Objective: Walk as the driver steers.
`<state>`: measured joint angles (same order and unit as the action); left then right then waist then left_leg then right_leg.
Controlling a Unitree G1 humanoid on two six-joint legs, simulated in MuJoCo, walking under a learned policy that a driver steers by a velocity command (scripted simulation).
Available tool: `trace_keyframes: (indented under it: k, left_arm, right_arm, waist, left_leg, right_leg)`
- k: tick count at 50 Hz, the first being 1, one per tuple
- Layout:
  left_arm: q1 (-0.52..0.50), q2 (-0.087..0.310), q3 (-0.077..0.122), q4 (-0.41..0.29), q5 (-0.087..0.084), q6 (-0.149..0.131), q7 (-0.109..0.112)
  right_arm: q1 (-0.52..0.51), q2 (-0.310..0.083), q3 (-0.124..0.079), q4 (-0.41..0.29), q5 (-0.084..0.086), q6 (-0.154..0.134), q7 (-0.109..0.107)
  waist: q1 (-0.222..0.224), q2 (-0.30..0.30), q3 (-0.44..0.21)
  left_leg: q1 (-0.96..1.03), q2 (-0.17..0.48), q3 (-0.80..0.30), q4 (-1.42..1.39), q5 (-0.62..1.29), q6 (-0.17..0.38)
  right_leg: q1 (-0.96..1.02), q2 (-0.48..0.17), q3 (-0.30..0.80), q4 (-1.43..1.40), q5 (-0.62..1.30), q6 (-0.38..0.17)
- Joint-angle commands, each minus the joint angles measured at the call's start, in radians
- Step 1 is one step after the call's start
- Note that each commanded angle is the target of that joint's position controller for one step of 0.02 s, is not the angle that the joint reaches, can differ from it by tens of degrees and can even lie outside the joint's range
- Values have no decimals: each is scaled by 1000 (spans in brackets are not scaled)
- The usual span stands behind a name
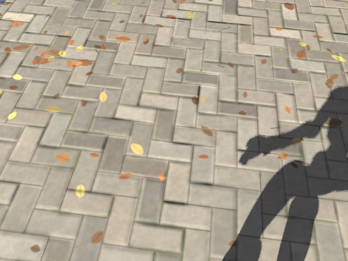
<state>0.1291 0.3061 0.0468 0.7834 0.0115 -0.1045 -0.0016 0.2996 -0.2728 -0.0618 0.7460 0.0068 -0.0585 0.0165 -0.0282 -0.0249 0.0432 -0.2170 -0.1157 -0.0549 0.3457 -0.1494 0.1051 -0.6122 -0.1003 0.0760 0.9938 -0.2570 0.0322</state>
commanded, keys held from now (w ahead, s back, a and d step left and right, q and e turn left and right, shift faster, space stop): no key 1.00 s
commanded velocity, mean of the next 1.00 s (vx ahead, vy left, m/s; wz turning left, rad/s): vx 0.11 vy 0.00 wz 0.12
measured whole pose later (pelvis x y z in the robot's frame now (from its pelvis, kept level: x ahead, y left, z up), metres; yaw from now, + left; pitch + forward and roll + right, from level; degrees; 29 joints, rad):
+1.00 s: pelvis +0.24 -0.02 -0.01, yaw +5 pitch -1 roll +0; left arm 0.11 0.24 0.03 0.99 0.00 0.01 0.02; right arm 0.25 -0.22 -0.03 0.92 -0.01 -0.01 -0.04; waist 0.00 0.00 0.03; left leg -0.16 0.01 -0.03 0.53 -0.36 -0.01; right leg -0.28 0.01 0.01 0.54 -0.24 0.00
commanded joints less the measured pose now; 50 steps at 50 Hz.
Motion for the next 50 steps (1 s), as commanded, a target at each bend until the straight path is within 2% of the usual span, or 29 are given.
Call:
trace_keyframes:
  k: [1,3,4,6,8,10,11,12,13,14,15,16,17,18,19,21,22,24,25,26,27,28,29,30,31,34,38,50]
  left_arm:
    - [-15,55,13,-62,8,3,5]
    - [-69,32,3,-76,8,-7,-3]
    - [-93,31,3,-85,3,-11,-9]
    - [-120,45,7,-99,-1,-12,-17]
    - [-106,77,18,-100,6,-16,-21]
    - [-23,98,29,-74,16,-25,-22]
    - [32,119,35,-59,27,-32,-19]
    - [77,175,41,-66,49,-35,-15]
    - [126,139,34,-51,42,-15,-14]
    - [150,76,18,-40,4,1,-22]
    - [95,69,14,-46,-12,14,-24]
    - [34,53,4,-54,-7,27,-24]
    - [-29,38,-5,-60,0,37,-23]
    - [-67,45,-4,-59,8,48,-21]
    - [-89,57,2,-55,14,58,-19]
    - [-78,64,7,-41,16,65,-11]
    - [-69,66,8,-33,10,67,-8]
    - [-80,62,5,-23,-4,72,-3]
    - [-70,48,-1,-15,-7,73,-2]
    - [-49,27,-10,-1,-3,72,-4]
    - [-35,31,-8,2,5,71,-7]
    - [-38,37,-3,2,5,73,-6]
    - [-48,38,-4,6,6,73,-3]
    - [-39,28,-5,13,2,73,0]
    - [-27,25,-5,24,0,74,4]
    - [-6,22,-5,50,0,75,6]
    - [-12,25,-2,81,-7,81,6]
    - [-27,37,6,179,-14,108,25]
  right_arm:
    - [-42,-172,-45,-77,1,-11,-25]
    - [0,-168,-44,-62,3,0,-33]
    - [29,-166,-43,-49,3,4,-35]
    - [50,-156,-37,-31,5,9,-38]
    - [47,-144,-34,-22,1,14,-43]
    - [11,-130,-30,-23,-4,19,-47]
    - [8,-114,-24,-30,-8,20,-46]
    - [81,-75,-10,-44,-21,14,-42]
    - [227,-45,7,-8,-5,13,-39]
    - [226,-120,-5,5,1,23,-35]
    - [139,-156,-19,-5,11,43,-39]
    - [72,-156,-21,-14,8,66,-47]
    - [41,-144,-23,-21,1,87,-53]
    - [38,-121,-19,-21,-1,103,-58]
    - [48,-94,-12,-12,-2,109,-61]
    - [65,-62,-3,12,-10,101,-64]
    - [70,-62,-4,22,-10,98,-63]
    - [78,-56,-4,43,-15,94,-58]
    - [63,-56,-4,43,-24,93,-55]
    - [33,-73,-4,28,-39,92,-56]
    - [2,-118,-11,12,-38,91,-59]
    - [-5,-136,-19,31,-29,86,-58]
    - [-21,-98,-11,30,-29,74,-56]
    - [-29,-78,-5,36,-32,63,-56]
    - [-34,-75,-4,37,-30,52,-55]
    - [-10,-75,-4,56,-19,32,-53]
    - [4,-75,-2,76,-15,32,-54]
    - [-1,-55,5,150,-13,39,-55]
  waist:
    - [27,71,-35]
    - [-10,92,-60]
    - [-28,100,-73]
    - [-36,117,-75]
    - [-20,128,-85]
    - [33,132,-106]
    - [57,98,-145]
    - [33,-30,-266]
    - [28,-222,-406]
    - [43,-162,-436]
    - [49,-89,-329]
    - [43,-42,-244]
    - [22,-42,-172]
    - [1,-83,-128]
    - [-7,-117,-103]
    - [-2,-131,-131]
    - [-1,-121,-154]
    - [-17,-97,-160]
    - [-17,-85,-145]
    - [-8,-59,-118]
    - [21,-5,-69]
    - [40,74,-27]
    - [32,81,-14]
    - [39,95,-17]
    - [43,99,-19]
    - [39,78,-53]
    - [31,50,-71]
    - [33,29,-60]
  left_leg:
    - [-38,213,-144,-117,424,154]
    - [-61,172,-86,-75,468,101]
    - [-53,178,-95,-66,437,85]
    - [0,201,-132,-34,386,70]
    - [85,236,-182,36,384,59]
    - [132,237,-204,144,434,37]
    - [117,182,-182,247,426,4]
    - [-30,106,-162,445,173,-44]
    - [-215,16,-114,724,-444,-115]
    - [-261,46,-152,807,-580,-135]
    - [-306,79,-145,859,-522,-156]
    - [-314,106,-109,838,-472,-171]
    - [-292,137,-89,768,-435,-178]
    - [-228,157,-65,658,-407,-180]
    - [-156,148,-27,559,-385,-182]
    - [-58,141,1,423,-317,-175]
    - [-19,141,7,361,-243,-168]
    - [75,133,30,210,-73,-144]
    - [111,133,30,158,-34,-128]
    - [125,173,-17,124,-5,-105]
    - [63,215,-61,96,-94,-76]
    - [-64,192,-54,89,-263,-58]
    - [-113,184,-49,65,-293,-66]
    - [-124,185,-48,54,-261,-81]
    - [-116,182,-45,57,-207,-92]
    - [-69,179,-39,89,-68,-99]
    - [-43,170,-27,110,20,-98]
    - [-13,152,0,96,79,-98]
  right_leg:
    - [31,28,-43,-203,177,39]
    - [128,76,-72,-354,356,32]
    - [160,93,-75,-394,428,26]
    - [168,103,-54,-455,450,5]
    - [166,100,-26,-499,396,-25]
    - [235,98,-31,-553,383,-63]
    - [354,69,-29,-590,578,-85]
    - [624,-90,107,-491,952,-169]
    - [849,-289,344,-480,1096,-354]
    - [826,-304,441,-521,861,-370]
    - [727,-267,408,-563,608,-332]
    - [608,-223,353,-610,430,-295]
    - [487,-190,306,-656,283,-268]
    - [383,-143,251,-700,177,-238]
    - [310,-97,190,-724,147,-221]
    - [295,-74,136,-723,174,-225]
    - [306,-79,132,-717,160,-230]
    - [277,-69,111,-707,26,-211]
    - [246,-51,103,-712,-88,-180]
    - [208,-29,94,-710,-199,-131]
    - [199,16,56,-689,-258,-89]
    - [264,61,0,-658,-203,-63]
    - [318,63,-5,-616,-140,-59]
    - [344,63,-9,-594,-88,-67]
    - [354,62,-11,-577,-40,-75]
    - [379,69,-27,-539,109,-83]
    - [411,67,-30,-511,235,-82]
    - [451,65,-26,-504,291,-74]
